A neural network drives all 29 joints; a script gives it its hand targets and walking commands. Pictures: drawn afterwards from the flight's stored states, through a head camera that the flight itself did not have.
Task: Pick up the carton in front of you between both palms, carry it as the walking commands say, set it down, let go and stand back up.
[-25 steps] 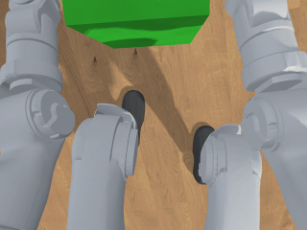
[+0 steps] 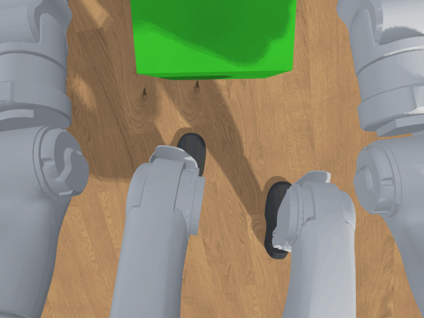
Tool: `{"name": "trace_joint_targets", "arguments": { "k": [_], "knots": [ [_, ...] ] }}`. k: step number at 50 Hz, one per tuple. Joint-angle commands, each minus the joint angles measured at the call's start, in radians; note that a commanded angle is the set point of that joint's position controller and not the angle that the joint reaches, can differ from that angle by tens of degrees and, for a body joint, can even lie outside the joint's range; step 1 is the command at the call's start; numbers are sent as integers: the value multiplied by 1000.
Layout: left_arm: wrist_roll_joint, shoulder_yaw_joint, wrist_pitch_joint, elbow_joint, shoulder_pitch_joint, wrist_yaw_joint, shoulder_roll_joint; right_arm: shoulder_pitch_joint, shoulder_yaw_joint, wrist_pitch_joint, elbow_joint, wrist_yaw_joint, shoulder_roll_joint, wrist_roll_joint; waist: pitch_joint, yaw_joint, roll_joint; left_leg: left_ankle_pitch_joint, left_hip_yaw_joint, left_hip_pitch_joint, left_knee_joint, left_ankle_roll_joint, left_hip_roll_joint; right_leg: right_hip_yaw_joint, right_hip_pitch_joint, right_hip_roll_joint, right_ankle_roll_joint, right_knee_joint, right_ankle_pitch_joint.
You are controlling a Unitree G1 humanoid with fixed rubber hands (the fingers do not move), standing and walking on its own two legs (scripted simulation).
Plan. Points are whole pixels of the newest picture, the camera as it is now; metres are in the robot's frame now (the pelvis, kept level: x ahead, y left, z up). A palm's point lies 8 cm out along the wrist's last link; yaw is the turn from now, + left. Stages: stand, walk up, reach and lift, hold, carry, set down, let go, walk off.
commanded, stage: set down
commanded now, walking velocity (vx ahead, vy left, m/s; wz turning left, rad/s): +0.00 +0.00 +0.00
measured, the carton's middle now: (215, 15) +0.53 +0.13 -0.28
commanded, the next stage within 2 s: let go in 0.80 s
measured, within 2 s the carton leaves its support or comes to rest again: neither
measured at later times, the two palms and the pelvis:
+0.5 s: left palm out of the picture +0.51 +0.35 +0.01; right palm out of the picture +0.60 -0.04 +0.01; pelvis +0.03 +0.01 +0.12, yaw +0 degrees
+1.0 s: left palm out of the picture +0.48 +0.34 +0.14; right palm out of the picture +0.57 -0.05 +0.14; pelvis +0.05 +0.02 +0.25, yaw +1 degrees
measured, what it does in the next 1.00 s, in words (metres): rises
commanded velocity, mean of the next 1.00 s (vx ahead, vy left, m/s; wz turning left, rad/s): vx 0.00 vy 0.00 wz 0.00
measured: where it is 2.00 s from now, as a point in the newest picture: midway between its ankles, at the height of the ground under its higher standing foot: (232, 209)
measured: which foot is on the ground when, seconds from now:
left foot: down 0.00-1.00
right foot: down 0.00-1.00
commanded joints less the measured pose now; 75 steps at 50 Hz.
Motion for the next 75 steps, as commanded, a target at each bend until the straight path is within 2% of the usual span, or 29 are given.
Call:
{"name": "trace_joint_targets", "arguments": {
  "k": [1,4,7,11,17,26,37,42,46,50,56,67,71,75],
  "knots": [
    [33,11,32,-146,-220,5,149,-258,-90,18,-68,0,-78,-46,-1344,80,46,280,130,1057,-177,-9,-39,-144,217,24,-19,-325,90],
    [47,3,41,-134,-200,-5,92,-228,-147,12,-20,12,-77,-84,-1282,47,67,247,126,1001,-217,-22,-37,-139,188,21,-23,-369,85],
    [60,4,42,-147,-183,-11,66,-208,-180,2,-3,21,-71,-107,-1292,33,76,260,121,1016,-254,-28,-41,-140,176,20,-24,-408,95],
    [79,25,51,-178,-128,-12,70,-182,-177,1,-29,30,-59,-104,-1366,47,62,315,120,1080,-310,-25,-49,-144,207,22,-20,-468,119],
    [100,72,76,-270,-31,-11,100,-132,-134,20,-136,34,-26,-87,-1507,83,12,444,127,1180,-396,-17,-69,-146,309,32,-7,-560,193],
    [83,65,112,-367,36,-41,80,-53,-141,49,-240,38,-32,-98,-1574,45,7,543,120,1358,-539,-19,-74,-145,429,33,-1,-724,268],
    [134,83,88,-310,104,-61,33,47,-178,22,-169,68,3,-132,-1442,32,33,551,112,1486,-765,-18,-67,-118,555,11,0,-958,307],
    [181,103,64,-292,175,-75,-5,133,-214,-1,-139,76,42,-182,-1365,17,31,534,109,1519,-861,-17,-60,-104,631,3,5,-1058,329],
    [221,92,55,-326,298,-102,-13,281,-240,-4,-191,57,89,-238,-1400,-2,37,586,112,1625,-927,-7,-64,-96,759,1,16,-1143,402],
    [245,44,45,-422,491,-131,-4,471,-217,-13,-331,31,145,-260,-1461,2,57,686,102,1797,-979,10,-67,-84,898,-1,22,-1216,490],
    [210,-42,3,-541,739,-146,-31,706,-150,-63,-465,33,170,-221,-1296,-7,95,690,52,1983,-1085,18,-53,-77,918,-14,5,-1328,430],
    [129,-169,-80,-565,1208,-118,-132,1168,-139,-172,-395,113,142,-225,-986,-81,107,582,-21,2129,-1284,-4,-34,-57,1096,-52,-27,-1493,382],
    [118,-207,-110,-616,1352,-95,-138,1298,-118,-210,-403,141,124,-209,-884,-86,111,532,-25,2165,-1355,-9,-36,-43,1245,-65,-42,-1550,384],
    [111,-237,-132,-680,1494,-74,-145,1419,-96,-239,-431,161,99,-189,-775,-90,111,489,0,2196,-1422,-16,-45,-32,1417,-74,-59,-1619,403]
  ]
}}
